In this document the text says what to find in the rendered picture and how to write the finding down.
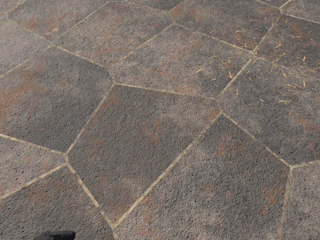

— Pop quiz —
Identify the left robot hand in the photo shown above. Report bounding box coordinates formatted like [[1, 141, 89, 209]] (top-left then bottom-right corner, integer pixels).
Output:
[[33, 230, 76, 240]]

